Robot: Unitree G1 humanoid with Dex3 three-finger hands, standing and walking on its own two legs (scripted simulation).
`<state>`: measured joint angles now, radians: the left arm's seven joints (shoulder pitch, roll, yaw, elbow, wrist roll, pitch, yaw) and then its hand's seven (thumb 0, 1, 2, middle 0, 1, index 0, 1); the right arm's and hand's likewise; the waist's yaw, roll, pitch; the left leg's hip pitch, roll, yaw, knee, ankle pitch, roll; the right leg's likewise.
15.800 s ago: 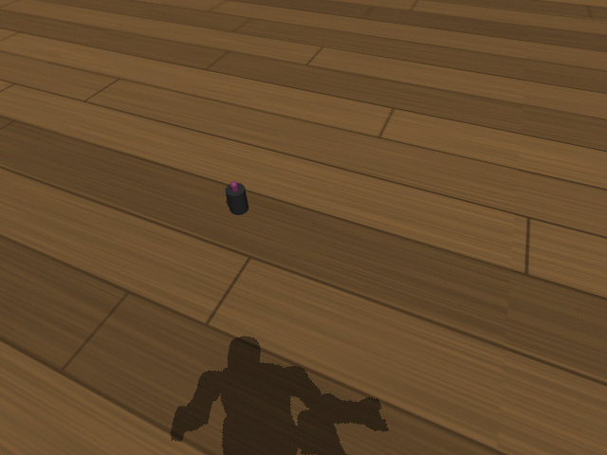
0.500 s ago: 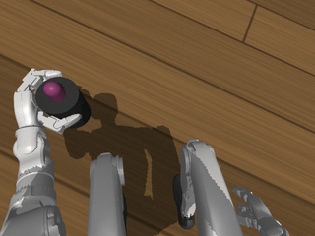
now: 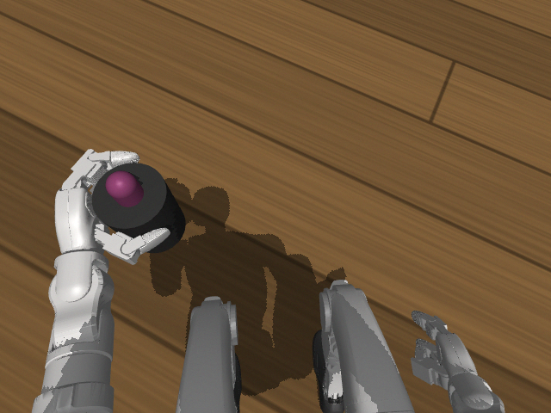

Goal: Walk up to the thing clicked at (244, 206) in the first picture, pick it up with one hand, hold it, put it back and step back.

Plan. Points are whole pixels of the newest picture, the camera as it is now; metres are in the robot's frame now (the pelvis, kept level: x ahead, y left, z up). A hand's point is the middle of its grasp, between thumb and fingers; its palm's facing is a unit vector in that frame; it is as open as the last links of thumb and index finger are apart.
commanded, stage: lift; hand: left
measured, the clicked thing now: (140, 206) +0.40 +0.19 +0.00
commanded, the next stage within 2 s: hold in 1.34 s
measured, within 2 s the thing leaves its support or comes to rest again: neither
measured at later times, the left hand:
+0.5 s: hand (84, 162) +0.38 +0.19 +0.15, palm faces +0.11 -0.99 -0.04, open 11.9 cm
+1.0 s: hand (62, 118) +0.39 +0.17 +0.21, palm faces +0.11 -0.99 -0.03, open 11.9 cm
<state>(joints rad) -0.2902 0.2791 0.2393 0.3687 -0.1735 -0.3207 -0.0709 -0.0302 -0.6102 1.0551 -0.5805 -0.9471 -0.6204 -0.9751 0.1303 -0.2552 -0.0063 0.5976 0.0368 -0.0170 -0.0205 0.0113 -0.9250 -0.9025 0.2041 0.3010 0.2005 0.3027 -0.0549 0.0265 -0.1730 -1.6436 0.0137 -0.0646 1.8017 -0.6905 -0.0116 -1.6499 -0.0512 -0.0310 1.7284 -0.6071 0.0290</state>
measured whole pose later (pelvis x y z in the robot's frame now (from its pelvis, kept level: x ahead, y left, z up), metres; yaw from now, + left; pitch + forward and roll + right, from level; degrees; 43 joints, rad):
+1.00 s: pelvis +0.05 +0.00 +0.18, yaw +1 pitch +13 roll -2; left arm -0.13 0.22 0.14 0.39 -0.16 -0.31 -0.03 -0.03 -0.61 1.06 -0.58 -0.95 -0.62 -0.97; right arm 0.22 -0.21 0.01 0.65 0.01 -0.05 -0.05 0.01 -0.92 -0.90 0.20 0.30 0.20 0.30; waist -0.03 0.01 -0.08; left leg -0.78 0.04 -0.03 1.07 -0.51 -0.02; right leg -0.79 -0.03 -0.04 1.01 -0.44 0.02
